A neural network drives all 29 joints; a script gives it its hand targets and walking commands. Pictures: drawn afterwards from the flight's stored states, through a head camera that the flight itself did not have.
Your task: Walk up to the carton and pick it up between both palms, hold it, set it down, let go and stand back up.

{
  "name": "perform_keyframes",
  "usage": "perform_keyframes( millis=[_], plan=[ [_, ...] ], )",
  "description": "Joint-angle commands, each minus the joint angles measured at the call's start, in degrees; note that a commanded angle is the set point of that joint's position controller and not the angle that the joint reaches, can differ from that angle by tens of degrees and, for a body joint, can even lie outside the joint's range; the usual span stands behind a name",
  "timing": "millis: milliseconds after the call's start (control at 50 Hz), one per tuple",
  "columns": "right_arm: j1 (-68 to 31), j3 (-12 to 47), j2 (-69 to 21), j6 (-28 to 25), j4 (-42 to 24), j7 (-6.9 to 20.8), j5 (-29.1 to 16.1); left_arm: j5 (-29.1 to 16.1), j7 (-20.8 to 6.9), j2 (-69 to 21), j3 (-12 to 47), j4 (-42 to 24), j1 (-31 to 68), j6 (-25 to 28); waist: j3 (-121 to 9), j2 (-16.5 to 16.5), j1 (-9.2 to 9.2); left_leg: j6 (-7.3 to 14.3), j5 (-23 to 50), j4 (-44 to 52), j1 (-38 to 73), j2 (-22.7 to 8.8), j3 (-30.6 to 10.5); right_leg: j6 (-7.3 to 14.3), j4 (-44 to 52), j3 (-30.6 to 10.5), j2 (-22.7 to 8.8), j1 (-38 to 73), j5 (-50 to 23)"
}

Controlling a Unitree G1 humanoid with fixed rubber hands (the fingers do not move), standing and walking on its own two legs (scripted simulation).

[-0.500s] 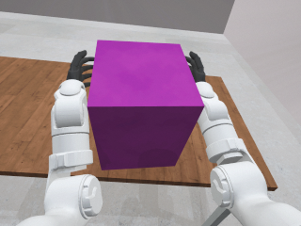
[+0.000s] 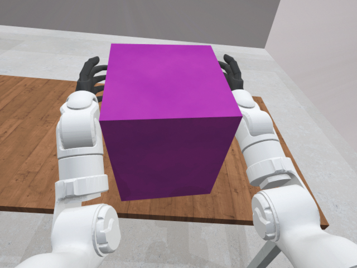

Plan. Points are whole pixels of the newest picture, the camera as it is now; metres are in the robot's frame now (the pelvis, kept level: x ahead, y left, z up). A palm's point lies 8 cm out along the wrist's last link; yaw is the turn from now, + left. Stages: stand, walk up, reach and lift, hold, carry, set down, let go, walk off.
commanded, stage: hold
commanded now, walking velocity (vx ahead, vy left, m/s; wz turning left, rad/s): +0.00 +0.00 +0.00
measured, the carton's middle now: (165, 125) +0.34 +0.01 +0.19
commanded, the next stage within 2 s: none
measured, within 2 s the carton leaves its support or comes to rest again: neither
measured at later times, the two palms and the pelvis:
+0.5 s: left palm (84, 90) +0.37 +0.16 +0.26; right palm (232, 82) +0.38 -0.13 +0.28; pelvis +0.00 +0.00 +0.00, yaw +0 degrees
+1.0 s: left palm (85, 90) +0.36 +0.16 +0.26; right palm (234, 81) +0.38 -0.13 +0.28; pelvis +0.01 +0.00 +0.00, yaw +0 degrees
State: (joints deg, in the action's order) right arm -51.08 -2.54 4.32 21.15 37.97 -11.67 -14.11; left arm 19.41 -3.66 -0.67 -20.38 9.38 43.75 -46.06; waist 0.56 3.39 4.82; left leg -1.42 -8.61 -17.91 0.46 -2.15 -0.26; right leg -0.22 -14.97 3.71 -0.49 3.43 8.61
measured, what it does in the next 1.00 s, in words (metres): stands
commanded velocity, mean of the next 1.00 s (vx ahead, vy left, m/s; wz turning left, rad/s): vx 0.00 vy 0.00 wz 0.00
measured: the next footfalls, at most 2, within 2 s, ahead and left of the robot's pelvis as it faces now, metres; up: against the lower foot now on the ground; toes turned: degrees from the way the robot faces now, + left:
none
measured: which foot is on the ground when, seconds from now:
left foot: down 0.00-1.00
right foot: down 0.00-1.00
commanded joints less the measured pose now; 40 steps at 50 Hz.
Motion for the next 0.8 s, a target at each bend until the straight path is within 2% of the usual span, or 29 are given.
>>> perform_keyframes(
  millis=[0,60,100,140,200,240,280,380,440,460,540,600,700,780],
  plan=[
    [-39.1,18.0,-32.6,0.1,-14.7,4.7,-5.0,-7.5,-8.3,-27.3,23.5,-3.5,36.6,2.6,-18.0,-3.6,0.43,0.1,8.8,1.9,0.7,4.7,3.8,-2.3,0.7,1.1,4.2,4.5,-6.6],
    [-40.4,18.0,-32.9,0.8,-15.2,4.7,-5.5,-8.1,-8.2,-27.3,24.0,-3.7,38.3,2.4,-19.4,-4.4,0.34,0.0,7.9,2.0,-0.1,4.7,3.9,-2.3,0.4,0.7,4.2,3.9,-5.1],
    [-39.8,17.7,-32.9,1.7,-13.6,4.8,-5.6,-8.0,-8.1,-26.7,23.5,-3.2,38.7,2.1,-19.1,-4.2,0.16,0.0,7.2,2.1,0.1,4.7,4.0,-2.4,0.6,0.6,4.1,3.4,-4.6],
    [-39.3,16.8,-32.8,2.2,-12.5,4.8,-5.0,-8.0,-8.3,-26.8,23.5,-1.9,39.0,2.0,-17.5,-4.1,0.71,0.0,5.1,2.6,-0.5,4.8,4.2,-2.1,0.8,0.7,4.1,2.8,-3.2],
    [-40.7,16.4,-33.1,2.9,-12.1,5.0,-5.3,-8.2,-8.4,-26.7,22.7,-1.2,39.9,2.2,-18.8,-3.6,0.29,0.4,4.5,2.7,-1.5,4.8,4.0,-2.1,0.6,0.4,4.0,2.8,-2.8],
    [-40.5,17.0,-33.1,3.0,-12.2,5.0,-6.0,-8.2,-8.4,-26.5,22.2,-1.4,39.6,1.9,-19.3,-4.3,-0.54,0.1,6.7,2.3,-1.6,4.8,3.9,-2.2,0.1,0.2,4.2,3.2,-4.9],
    [-41.5,17.8,-33.4,3.1,-13.7,4.8,-7.2,-8.9,-8.2,-27.0,22.9,-2.7,39.8,2.0,-21.3,-4.5,-0.24,-0.3,9.4,1.3,-0.1,4.7,3.7,-2.2,-0.3,0.5,4.6,3.7,-6.6],
    [-40.1,17.5,-32.9,4.4,-12.4,4.6,-7.7,-9.0,-8.7,-26.6,22.8,-3.4,40.3,1.7,-20.8,-3.9,0.05,-0.7,9.0,1.6,0.1,4.6,3.6,-2.2,0.0,0.5,4.9,3.1,-6.0],
    [-40.0,18.8,-32.7,4.4,-15.9,4.2,-9.7,-10.5,-8.4,-27.6,25.2,-7.0,40.3,1.5,-23.2,-6.0,0.86,-1.8,15.1,-0.2,1.9,4.8,3.3,-2.1,-0.6,0.3,5.2,4.3,-10.3],
    [-39.7,19.1,-32.3,4.8,-16.0,4.0,-9.9,-10.6,-8.3,-27.5,25.2,-7.0,40.1,1.4,-23.1,-5.5,1.09,-1.9,15.7,-0.7,2.5,4.8,3.3,-2.1,-0.4,0.2,5.2,4.4,-10.8],
    [-38.4,18.5,-31.6,6.0,-14.5,3.8,-9.3,-9.4,-8.9,-26.7,24.1,-5.8,38.8,0.7,-18.9,-4.9,0.7,-1.5,11.5,0.8,0.8,4.8,3.3,-2.4,0.1,0.1,4.8,3.7,-7.6],
    [-38.8,19.3,-31.6,6.0,-16.5,3.7,-10.2,-9.6,-9.0,-26.9,24.7,-7.7,39.0,0.6,-21.2,-5.1,0.94,-1.6,14.1,0.0,1.7,4.8,3.3,-2.4,-0.5,0.1,4.9,4.5,-10.4],
    [-39.3,19.1,-32.4,6.6,-15.7,3.6,-9.8,-9.0,-9.1,-25.9,22.9,-5.8,39.1,0.4,-19.5,-3.9,-0.28,-0.8,10.1,1.1,0.0,5.0,3.7,-2.8,-0.1,-0.1,4.8,4.3,-8.2],
    [-39.3,20.3,-33.2,6.6,-17.4,3.3,-10.3,-10.1,-8.8,-26.4,24.5,-7.0,39.5,0.7,-21.8,-3.6,0.22,-1.1,13.6,0.0,1.6,5.1,3.4,-2.9,-0.7,-0.1,4.8,4.1,-12.0]
  ],
)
